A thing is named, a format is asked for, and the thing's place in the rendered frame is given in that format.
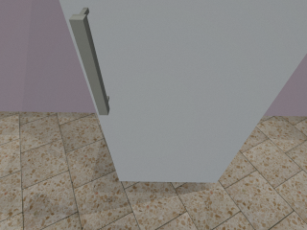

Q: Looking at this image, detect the handle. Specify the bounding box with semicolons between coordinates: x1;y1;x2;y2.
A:
69;7;110;116

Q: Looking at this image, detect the fridge door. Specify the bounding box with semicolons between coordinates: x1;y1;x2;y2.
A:
59;0;307;183

